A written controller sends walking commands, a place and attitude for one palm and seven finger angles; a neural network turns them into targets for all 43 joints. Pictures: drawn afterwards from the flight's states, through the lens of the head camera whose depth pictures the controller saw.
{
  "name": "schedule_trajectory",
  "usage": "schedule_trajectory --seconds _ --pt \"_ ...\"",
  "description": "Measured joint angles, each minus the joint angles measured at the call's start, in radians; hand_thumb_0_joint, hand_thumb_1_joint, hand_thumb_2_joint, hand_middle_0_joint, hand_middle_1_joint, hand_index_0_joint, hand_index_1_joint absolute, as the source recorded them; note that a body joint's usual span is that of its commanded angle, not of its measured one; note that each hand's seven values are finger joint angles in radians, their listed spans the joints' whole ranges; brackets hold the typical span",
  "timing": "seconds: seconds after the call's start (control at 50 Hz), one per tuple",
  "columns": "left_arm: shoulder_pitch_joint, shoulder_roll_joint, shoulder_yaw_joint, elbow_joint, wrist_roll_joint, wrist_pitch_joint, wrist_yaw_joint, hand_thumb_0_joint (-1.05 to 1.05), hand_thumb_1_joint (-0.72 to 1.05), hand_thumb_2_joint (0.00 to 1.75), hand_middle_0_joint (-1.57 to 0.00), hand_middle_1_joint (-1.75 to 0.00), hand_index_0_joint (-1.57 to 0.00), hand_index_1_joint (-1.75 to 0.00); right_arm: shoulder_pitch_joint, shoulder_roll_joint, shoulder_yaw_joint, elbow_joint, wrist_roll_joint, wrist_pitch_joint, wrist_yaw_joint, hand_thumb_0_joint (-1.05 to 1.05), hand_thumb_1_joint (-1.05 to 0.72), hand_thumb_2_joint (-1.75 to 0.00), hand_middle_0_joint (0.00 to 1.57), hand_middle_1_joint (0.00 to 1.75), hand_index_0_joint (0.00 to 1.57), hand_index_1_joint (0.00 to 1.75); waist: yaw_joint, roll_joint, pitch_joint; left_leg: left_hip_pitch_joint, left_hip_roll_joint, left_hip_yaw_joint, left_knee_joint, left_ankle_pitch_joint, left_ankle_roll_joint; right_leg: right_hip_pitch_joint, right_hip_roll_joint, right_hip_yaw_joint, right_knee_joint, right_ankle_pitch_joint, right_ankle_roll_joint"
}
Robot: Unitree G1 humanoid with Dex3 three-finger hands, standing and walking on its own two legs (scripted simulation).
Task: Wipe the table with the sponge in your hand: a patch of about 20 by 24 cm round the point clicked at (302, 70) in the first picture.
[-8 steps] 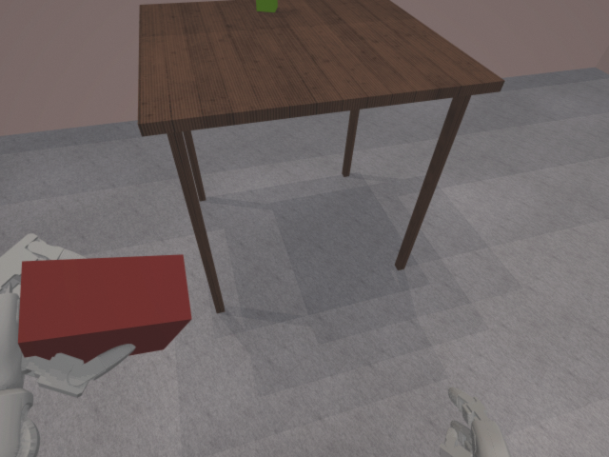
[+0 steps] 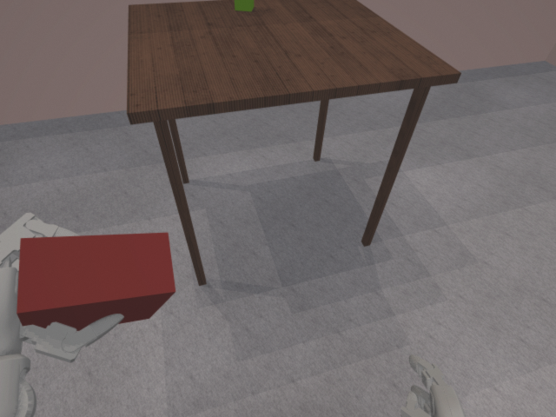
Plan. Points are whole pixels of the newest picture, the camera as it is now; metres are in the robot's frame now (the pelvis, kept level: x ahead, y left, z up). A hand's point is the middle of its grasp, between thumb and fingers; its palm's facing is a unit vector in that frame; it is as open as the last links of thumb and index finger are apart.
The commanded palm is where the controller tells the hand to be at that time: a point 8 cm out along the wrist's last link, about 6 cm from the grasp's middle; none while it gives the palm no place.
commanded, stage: stand and wait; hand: left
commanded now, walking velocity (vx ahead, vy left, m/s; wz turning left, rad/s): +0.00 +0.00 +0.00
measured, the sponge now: (119, 283) +0.23 +0.20 +0.14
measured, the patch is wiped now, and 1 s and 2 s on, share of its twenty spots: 0.00 0.00 0.00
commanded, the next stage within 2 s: look at it before walking up in 0.10 s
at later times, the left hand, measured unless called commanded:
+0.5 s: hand (69, 293) +0.20 +0.24 +0.16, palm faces +0.41 -0.83 -0.37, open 10.6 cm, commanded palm +0.16 +0.27 +0.18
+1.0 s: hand (210, 233) +0.29 +0.11 +0.16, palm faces +0.14 -0.89 -0.43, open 10.6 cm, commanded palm +0.25 +0.17 +0.18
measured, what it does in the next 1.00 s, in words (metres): lifts its left foot, turning right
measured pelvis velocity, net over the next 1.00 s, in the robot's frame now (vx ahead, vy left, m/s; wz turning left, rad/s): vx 0.02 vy -0.05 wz -0.28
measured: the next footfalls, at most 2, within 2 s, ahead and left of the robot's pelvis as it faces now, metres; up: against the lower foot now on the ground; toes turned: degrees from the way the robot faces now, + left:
left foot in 1.24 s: +0.19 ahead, +0.06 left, +0.00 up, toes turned -15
right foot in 1.56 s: +0.16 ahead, -0.27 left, +0.00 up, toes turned -41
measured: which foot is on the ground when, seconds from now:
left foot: down 0.00-0.80, up 0.82-1.00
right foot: down 0.00-1.00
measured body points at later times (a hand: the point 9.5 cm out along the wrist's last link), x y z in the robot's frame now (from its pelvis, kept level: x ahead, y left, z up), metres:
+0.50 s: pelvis -0.01 +0.00 +0.00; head -0.01 +0.00 +0.45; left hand +0.18 +0.28 +0.18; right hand +0.15 -0.24 -0.08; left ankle +0.04 +0.12 -0.74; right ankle +0.04 -0.12 -0.74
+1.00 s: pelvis +0.02 -0.05 +0.00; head +0.03 -0.07 +0.45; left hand +0.28 +0.16 +0.19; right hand +0.09 -0.32 -0.11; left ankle +0.06 +0.09 -0.65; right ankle +0.02 -0.11 -0.74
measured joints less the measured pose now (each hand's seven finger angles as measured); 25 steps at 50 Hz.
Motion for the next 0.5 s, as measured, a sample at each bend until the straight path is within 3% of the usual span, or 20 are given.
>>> schedule_trajectory --seconds 0.38,0.5 --pt "0.003 -0.003 -0.003 0.013 0.001 0.002 -0.001 -0.01 -0.52 0.97 -0.69 -1.33 -0.69 -1.33 0.011 -0.006 -0.004 0.009 0.001 0.004 0.000 0.01 -0.90 -0.90 0.21 0.30 0.20 0.30 -0.003 0.007 -0.002 -0.003 0.003 0.000 -0.002 0.012 -0.002 -0.003 0.003 0.000 -0.004 0.013 -0.002" --pt "0.001 -0.003 0.017 0.001 -0.003 -0.003 0.003 -0.01 -0.52 0.97 -0.69 -1.33 -0.69 -1.33 0.000 -0.002 -0.006 -0.010 0.005 0.003 0.006 0.01 -0.90 -0.90 0.21 0.30 0.20 0.30 0.021 0.000 0.002 -0.023 0.018 0.037 0.025 -0.002 -0.006 -0.047 0.018 0.036 0.040 0.007 -0.005"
